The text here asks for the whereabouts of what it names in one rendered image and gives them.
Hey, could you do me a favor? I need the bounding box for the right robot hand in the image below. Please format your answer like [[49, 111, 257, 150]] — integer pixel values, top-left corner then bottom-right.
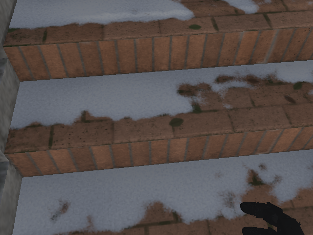
[[240, 202, 304, 235]]

